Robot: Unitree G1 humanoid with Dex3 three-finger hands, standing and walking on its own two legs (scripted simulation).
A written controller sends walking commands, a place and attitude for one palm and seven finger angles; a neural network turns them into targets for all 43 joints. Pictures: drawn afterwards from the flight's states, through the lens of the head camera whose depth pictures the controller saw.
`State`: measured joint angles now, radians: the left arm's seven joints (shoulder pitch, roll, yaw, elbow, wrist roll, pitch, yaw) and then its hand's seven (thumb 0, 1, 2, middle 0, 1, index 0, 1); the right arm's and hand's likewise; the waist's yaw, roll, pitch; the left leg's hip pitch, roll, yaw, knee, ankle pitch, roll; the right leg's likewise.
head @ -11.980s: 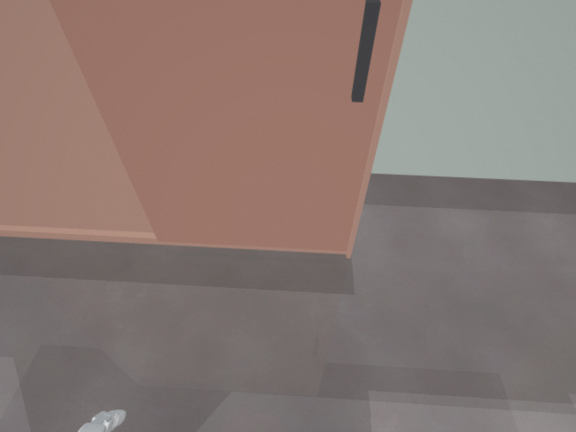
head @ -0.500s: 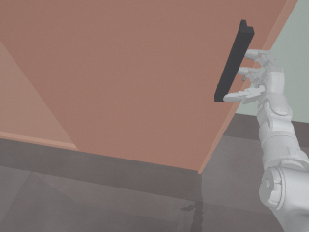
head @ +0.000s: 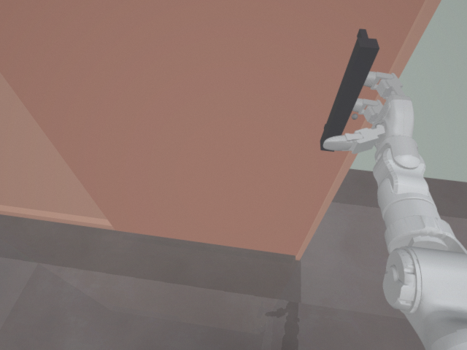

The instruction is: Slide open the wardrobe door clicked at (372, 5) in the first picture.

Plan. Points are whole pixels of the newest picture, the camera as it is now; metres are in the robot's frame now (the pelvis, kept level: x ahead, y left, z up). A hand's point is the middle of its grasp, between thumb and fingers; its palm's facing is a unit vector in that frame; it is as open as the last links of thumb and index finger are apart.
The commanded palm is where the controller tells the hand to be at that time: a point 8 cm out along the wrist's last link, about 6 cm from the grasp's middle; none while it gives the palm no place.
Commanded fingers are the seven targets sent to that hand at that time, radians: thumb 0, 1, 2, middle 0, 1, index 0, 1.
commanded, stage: move the hooked fingers beside the handle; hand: right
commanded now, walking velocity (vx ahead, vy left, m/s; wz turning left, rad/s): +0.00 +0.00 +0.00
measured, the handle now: (342, 96) +0.55 -0.11 +0.14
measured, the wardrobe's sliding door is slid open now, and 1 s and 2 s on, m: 0.00 0.00 0.00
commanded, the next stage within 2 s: none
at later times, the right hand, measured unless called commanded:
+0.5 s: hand (365, 120) +0.49 -0.15 +0.15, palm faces +0.01 +1.00 +0.01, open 14.0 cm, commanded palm +0.46 -0.19 +0.15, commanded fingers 0.00 0.50 -0.30 0.30 1.20 0.30 1.20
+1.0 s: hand (379, 122) +0.49 -0.17 +0.15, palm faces +0.00 +1.00 +0.01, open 14.0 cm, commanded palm +0.46 -0.21 +0.15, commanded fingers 0.00 0.50 -0.30 0.30 1.20 0.30 1.20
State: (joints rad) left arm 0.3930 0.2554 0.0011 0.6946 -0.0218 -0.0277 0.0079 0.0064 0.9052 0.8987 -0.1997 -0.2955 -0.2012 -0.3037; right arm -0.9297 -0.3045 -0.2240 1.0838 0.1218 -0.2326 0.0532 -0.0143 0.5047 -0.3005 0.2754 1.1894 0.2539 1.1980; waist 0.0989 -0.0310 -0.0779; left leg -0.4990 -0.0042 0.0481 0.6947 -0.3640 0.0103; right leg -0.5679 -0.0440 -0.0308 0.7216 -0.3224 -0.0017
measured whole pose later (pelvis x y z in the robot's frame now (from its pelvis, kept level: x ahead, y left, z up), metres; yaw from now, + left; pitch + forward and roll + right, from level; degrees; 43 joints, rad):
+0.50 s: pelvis +0.01 +0.00 +0.00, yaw +1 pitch +10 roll +1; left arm 0.40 0.26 0.00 0.67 -0.03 0.00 0.02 0.01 0.91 0.90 -0.20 -0.30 -0.20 -0.30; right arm -0.85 -0.36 -0.29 1.04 0.12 -0.22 0.13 -0.01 0.50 -0.30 0.30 1.20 0.30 1.20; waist 0.11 -0.03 -0.08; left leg -0.47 -0.01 0.03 0.67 -0.36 0.01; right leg -0.54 -0.05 -0.05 0.70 -0.33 0.00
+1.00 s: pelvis +0.01 -0.01 +0.00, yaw +1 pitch +10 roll +1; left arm 0.38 0.26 -0.01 0.66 -0.03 0.00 0.03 0.01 0.90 0.90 -0.20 -0.30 -0.20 -0.30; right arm -0.86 -0.38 -0.29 1.04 0.13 -0.23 0.16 -0.01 0.50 -0.30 0.30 1.20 0.30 1.20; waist 0.10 -0.03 -0.08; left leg -0.49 0.00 0.03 0.68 -0.37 0.00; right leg -0.56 -0.04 -0.04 0.73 -0.34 -0.01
